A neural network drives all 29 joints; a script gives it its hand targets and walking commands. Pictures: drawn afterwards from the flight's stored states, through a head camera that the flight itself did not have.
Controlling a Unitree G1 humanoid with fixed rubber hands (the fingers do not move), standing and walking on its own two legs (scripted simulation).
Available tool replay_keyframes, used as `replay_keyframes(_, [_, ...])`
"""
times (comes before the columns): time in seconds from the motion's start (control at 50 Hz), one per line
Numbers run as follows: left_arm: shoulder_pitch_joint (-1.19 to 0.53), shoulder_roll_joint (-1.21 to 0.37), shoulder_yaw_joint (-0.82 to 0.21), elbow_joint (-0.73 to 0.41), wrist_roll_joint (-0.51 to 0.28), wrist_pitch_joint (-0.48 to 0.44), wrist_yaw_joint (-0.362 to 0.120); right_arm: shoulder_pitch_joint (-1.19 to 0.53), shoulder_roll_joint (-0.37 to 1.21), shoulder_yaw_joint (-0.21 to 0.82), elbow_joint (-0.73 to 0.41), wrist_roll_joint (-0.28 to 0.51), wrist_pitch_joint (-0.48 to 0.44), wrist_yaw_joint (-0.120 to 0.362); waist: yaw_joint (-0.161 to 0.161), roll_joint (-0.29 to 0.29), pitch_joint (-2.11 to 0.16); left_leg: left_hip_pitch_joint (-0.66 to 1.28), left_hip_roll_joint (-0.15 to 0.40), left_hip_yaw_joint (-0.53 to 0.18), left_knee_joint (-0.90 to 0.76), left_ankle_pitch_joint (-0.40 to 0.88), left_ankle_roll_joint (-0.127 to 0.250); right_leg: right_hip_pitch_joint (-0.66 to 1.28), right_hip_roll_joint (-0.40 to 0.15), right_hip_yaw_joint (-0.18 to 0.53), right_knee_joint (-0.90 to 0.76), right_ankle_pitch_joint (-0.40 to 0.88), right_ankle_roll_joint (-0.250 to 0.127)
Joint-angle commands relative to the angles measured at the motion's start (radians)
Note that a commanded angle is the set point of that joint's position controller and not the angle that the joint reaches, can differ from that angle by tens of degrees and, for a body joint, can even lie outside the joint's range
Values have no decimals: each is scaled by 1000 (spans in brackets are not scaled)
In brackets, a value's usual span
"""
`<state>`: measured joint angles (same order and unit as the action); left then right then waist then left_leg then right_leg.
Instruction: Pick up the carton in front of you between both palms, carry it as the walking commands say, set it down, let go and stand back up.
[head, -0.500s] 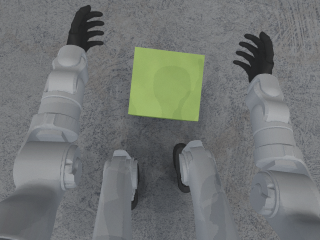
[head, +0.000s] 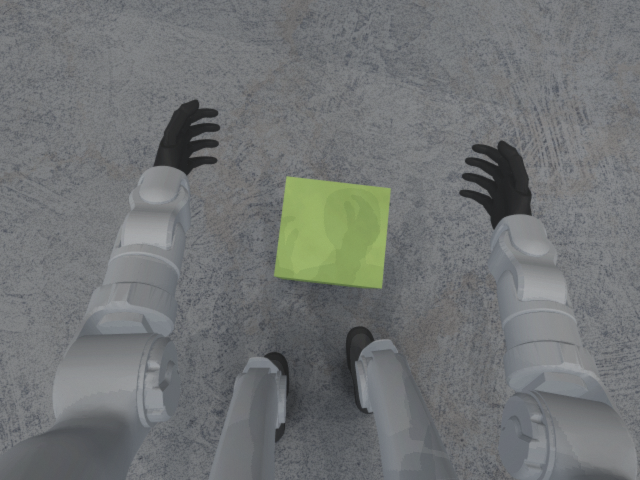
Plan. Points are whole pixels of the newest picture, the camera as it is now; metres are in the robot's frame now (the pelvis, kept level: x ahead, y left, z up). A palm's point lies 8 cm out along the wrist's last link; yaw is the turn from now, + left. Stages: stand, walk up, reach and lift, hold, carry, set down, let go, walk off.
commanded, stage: let go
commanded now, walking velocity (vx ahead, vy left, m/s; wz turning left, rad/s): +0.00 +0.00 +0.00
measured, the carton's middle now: (330, 239) +0.44 -0.05 -0.53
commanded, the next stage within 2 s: stand in 1.18 s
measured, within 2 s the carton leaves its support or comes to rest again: neither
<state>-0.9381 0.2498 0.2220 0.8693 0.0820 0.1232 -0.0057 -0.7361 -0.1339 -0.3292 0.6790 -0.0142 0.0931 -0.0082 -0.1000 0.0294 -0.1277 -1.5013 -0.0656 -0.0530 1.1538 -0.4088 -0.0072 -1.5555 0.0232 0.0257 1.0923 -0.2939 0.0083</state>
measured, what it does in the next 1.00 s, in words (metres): rises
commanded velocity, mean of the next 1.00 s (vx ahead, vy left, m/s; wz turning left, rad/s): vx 0.00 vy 0.00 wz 0.00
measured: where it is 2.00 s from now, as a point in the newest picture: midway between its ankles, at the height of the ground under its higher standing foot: (319, 397)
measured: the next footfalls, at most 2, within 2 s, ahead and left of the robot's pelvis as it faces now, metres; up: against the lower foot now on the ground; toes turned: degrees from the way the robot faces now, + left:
none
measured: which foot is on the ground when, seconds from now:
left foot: down 0.00-1.00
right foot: down 0.00-1.00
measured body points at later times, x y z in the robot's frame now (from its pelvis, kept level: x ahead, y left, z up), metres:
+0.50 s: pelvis +0.07 -0.02 +0.11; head +0.20 -0.01 +0.54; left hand +0.34 +0.20 +0.00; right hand +0.28 -0.25 +0.02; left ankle +0.04 +0.12 -0.61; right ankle +0.08 -0.12 -0.61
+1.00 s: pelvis +0.08 +0.01 +0.13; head +0.09 +0.01 +0.57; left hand +0.25 +0.24 +0.05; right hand +0.25 -0.22 +0.05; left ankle +0.04 +0.11 -0.61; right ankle +0.08 -0.12 -0.61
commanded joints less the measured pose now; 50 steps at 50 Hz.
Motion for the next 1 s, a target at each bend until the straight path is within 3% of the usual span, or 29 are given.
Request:
replay_keyframes(0.0, [0, 34, 17, -162, 29, -19, 39, 32, -118, 13, -133, -36, -25, 31, -10, 49, -918, 558, -20, 25, -184, 373, -35, 726, 34, -73, -92, 385, 25])
replay_keyframes(0.08, [174, -10, 1, -295, 28, -34, 74, 182, -153, 57, -199, -61, -36, 71, -7, 16, -819, 612, -19, 27, -273, 356, -39, 875, 29, -48, -167, 405, 9])
replay_keyframes(0.16, [307, -19, -25, -378, -1, -61, 71, 307, -152, 118, -231, -35, -48, 94, -5, -11, -664, 615, -10, 33, -356, 277, -29, 1022, 12, -15, -247, 391, 5])
replay_keyframes(0.26, [521, -9, -43, -370, -15, -95, 43, 511, -133, 184, -231, 9, -71, 99, 12, -31, -504, 650, -2, 43, -438, 233, -16, 1200, -6, 20, -328, 422, 10])
replay_keyframes(0.44, [865, 19, -82, -383, -39, -147, 10, 833, -140, 261, -322, 48, -114, 69, 40, -65, -330, 863, -2, 34, -596, 317, 2, 1462, -17, 51, -464, 640, 22])
replay_keyframes(0.62, [1067, 26, -127, -458, -60, -136, -19, 947, -169, 275, -358, 44, -95, 76, 86, 19, -46, 1205, 31, 12, -757, 369, -11, 1487, 18, 6, -648, 395, 13])
replay_keyframes(0.72, [1101, 29, -151, -499, -74, -91, -44, 938, -181, 266, -346, 26, -50, 81, 96, 13, 87, 1249, 47, 11, -812, 318, -11, 1519, 27, -14, -686, 279, 7])
replay_keyframes(0.86, [1101, 33, -169, -532, -82, -33, -63, 941, -189, 246, -333, -4, 11, 80, 82, -18, 176, 1263, 60, 10, -837, 280, -5, 1570, 37, -29, -681, 244, 5])
replay_keyframes(0.98, [1103, 37, -162, -540, -68, -6, -60, 928, -185, 242, -345, -7, 35, 83, 92, -1, 189, 1264, 61, 9, -826, 306, -3, 1602, 38, -27, -668, 257, 1])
